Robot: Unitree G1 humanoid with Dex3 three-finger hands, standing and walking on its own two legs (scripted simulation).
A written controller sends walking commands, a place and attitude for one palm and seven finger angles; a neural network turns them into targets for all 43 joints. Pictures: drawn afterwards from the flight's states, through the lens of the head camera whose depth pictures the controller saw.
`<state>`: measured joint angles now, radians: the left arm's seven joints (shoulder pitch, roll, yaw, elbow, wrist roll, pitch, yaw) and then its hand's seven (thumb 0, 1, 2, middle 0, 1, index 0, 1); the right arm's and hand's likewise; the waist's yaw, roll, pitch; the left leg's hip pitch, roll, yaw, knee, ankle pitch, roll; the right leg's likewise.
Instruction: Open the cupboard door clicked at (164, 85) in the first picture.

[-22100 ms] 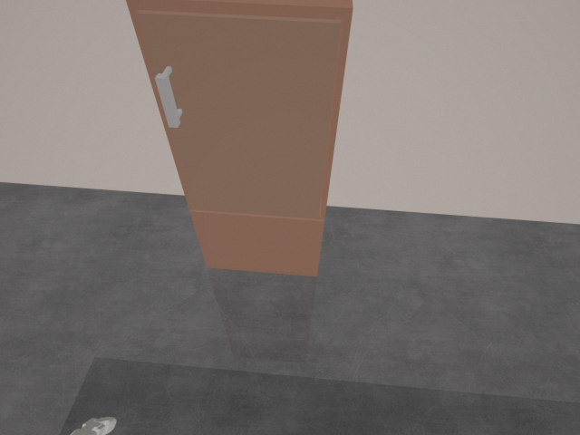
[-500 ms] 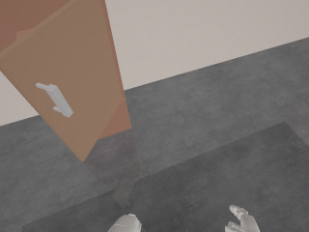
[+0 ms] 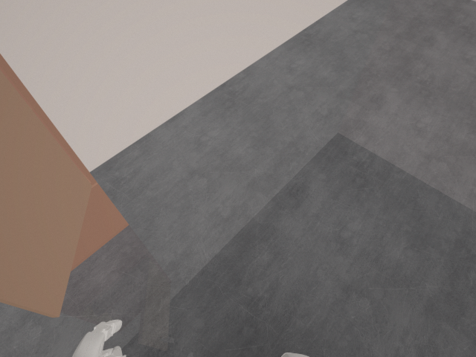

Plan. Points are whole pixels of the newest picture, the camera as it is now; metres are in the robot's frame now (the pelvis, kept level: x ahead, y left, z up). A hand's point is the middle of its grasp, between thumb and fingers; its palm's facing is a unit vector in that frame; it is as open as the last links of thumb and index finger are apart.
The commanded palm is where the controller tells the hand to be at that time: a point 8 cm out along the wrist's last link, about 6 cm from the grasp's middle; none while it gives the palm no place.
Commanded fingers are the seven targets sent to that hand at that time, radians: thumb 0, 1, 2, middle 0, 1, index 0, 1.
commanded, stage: walk to a spot facing it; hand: left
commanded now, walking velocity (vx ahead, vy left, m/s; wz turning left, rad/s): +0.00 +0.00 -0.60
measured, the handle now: out of the picture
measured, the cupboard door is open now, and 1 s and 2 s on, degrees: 48 48 48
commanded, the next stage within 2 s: turn to face it in 1.58 s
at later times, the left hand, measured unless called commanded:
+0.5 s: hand (155, 331) +0.17 +0.17 -0.16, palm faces -0.25 -0.95 -0.16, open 7.4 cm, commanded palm none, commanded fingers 0.00 0.90 0.90 -0.20 -0.30 -0.20 -0.30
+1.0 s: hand (267, 222) +0.40 -0.05 -0.15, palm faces -0.49 -0.85 -0.22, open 7.2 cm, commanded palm none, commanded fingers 0.00 0.90 0.90 -0.20 -0.30 -0.20 -0.30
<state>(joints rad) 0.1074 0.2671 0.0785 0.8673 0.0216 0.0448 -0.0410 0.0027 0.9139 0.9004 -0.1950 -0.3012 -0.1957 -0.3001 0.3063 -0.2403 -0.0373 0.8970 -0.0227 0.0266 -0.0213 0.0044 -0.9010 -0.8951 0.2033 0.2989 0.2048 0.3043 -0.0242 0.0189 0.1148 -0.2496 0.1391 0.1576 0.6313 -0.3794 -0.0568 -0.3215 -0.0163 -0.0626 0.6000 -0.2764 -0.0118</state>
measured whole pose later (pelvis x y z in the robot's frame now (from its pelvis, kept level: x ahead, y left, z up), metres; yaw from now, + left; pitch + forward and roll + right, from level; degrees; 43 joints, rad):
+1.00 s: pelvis +0.23 -0.16 +0.01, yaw -31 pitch +1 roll +1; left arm 0.16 0.18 0.08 0.97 0.01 -0.05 0.00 -0.01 0.94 0.90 -0.20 -0.30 -0.20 -0.30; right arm 0.28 -0.17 -0.05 1.00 -0.02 -0.01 0.00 0.01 -0.91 -0.90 0.20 0.30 0.20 0.30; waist -0.05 0.00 0.09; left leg -0.54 0.15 0.05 1.14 -0.27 -0.04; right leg -0.26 0.06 -0.12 0.45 -0.23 -0.12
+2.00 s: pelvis +0.59 -0.45 +0.01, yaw -33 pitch +1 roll +0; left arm 0.11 0.14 0.05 0.96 0.00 -0.05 0.03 -0.02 0.94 0.90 -0.20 -0.30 -0.20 -0.30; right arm 0.32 -0.12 -0.03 1.07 0.00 0.03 0.00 0.01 -0.91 -0.90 0.20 0.30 0.20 0.30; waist -0.07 -0.01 0.07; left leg -0.50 0.09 0.07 1.08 -0.40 -0.04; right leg -0.26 -0.08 -0.26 0.51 -0.25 -0.05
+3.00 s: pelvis +0.66 -0.54 -0.01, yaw +3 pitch +1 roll +1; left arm 0.26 0.24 0.06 0.93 0.02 0.04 0.01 0.00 0.91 0.90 -0.20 -0.30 -0.20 -0.30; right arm 0.05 -0.23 -0.06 0.88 -0.01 0.03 0.03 0.00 -0.91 -0.90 0.20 0.30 0.20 0.30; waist 0.02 -0.06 0.13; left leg -0.33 -0.01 0.10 0.65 -0.30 0.04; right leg -0.34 -0.16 -0.20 0.93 -0.54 0.05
